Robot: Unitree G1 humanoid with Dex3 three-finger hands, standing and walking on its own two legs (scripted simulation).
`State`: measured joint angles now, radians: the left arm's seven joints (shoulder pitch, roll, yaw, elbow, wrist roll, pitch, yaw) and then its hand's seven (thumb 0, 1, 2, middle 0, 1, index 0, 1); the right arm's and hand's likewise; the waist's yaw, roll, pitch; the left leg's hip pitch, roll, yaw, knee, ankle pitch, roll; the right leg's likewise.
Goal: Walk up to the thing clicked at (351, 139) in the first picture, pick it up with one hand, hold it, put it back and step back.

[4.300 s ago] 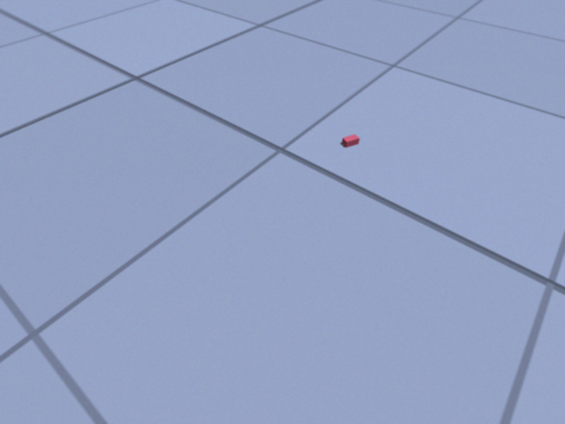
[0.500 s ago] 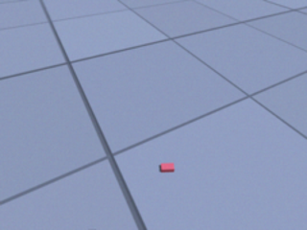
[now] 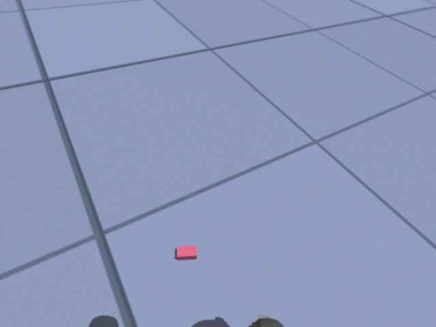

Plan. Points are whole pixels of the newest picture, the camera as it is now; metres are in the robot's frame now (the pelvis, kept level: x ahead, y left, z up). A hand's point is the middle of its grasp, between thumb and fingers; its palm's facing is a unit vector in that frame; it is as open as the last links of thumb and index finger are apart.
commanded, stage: walk up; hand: left
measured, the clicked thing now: (186, 252) +0.58 +0.08 -0.73
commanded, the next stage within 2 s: none
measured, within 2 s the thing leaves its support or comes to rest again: neither
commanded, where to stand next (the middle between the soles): +0.21 -0.17 m, yaw +4 degrees
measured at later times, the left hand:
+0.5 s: hand out of the picture +0.14 +0.11 -0.16, palm faces -0.01 -0.96 -0.29, open 7.4 cm
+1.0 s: hand (182, 294) +0.23 +0.07 -0.13, palm faces +0.07 -0.87 -0.49, open 7.4 cm
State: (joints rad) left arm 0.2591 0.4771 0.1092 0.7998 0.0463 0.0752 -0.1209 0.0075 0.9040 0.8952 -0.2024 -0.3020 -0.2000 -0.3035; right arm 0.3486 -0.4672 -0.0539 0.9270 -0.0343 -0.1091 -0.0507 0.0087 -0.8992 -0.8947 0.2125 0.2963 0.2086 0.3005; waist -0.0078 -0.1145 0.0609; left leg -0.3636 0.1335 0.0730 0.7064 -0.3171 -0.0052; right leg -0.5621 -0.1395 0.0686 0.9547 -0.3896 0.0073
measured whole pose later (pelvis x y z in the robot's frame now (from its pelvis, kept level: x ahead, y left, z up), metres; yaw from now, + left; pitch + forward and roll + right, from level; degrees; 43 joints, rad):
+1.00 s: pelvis +0.17 -0.23 -0.01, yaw +6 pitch -1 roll +0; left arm 0.17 0.43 0.04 0.91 0.03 -0.05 0.03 0.00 0.90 0.89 -0.21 -0.30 -0.21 -0.30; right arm 0.16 -0.45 -0.06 0.96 -0.02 0.05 0.03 0.01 -0.91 -0.90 0.20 0.29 0.20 0.30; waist 0.02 0.04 0.11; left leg -0.46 0.05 -0.01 0.95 -0.50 0.01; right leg -0.45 -0.09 -0.03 0.78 -0.32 0.02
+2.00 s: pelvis +0.19 -0.19 +0.03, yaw +5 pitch -2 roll +0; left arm 0.06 0.38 -0.01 1.13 0.01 -0.03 0.01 0.01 0.90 0.90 -0.20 -0.30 -0.20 -0.30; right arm 0.02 -0.37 -0.03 1.12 -0.01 0.03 0.03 0.01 -0.91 -0.90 0.20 0.30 0.20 0.30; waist 0.01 0.00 0.08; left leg -0.13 0.01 0.05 0.43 -0.26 0.00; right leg -0.22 -0.05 0.04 0.43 -0.18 0.05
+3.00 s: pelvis +0.20 -0.21 +0.04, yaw +5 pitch -2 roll +0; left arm 0.09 0.35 0.00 1.13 0.01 -0.01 -0.01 0.01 0.90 0.90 -0.20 -0.30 -0.20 -0.30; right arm 0.07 -0.35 -0.02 1.13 -0.01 0.00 0.02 0.01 -0.91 -0.90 0.20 0.30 0.20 0.30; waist -0.01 -0.01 0.05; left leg -0.07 0.03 0.03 0.31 -0.21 -0.02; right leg -0.16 -0.02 0.02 0.33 -0.14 0.02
